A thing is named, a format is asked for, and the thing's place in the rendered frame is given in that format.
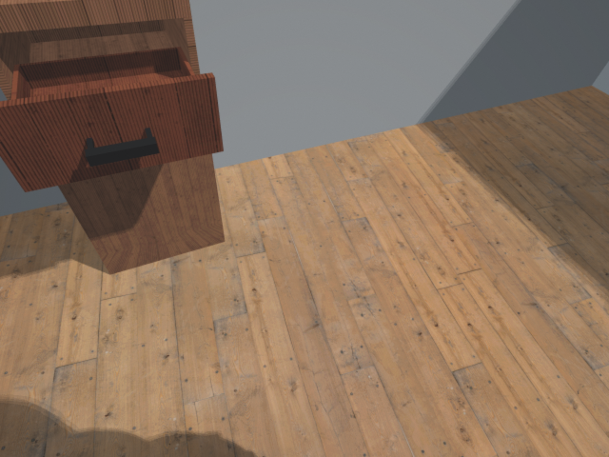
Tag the drawer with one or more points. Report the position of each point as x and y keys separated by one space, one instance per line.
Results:
x=56 y=105

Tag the cabinet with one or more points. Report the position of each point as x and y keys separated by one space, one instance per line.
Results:
x=140 y=216

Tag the handle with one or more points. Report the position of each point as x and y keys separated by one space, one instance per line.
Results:
x=122 y=151

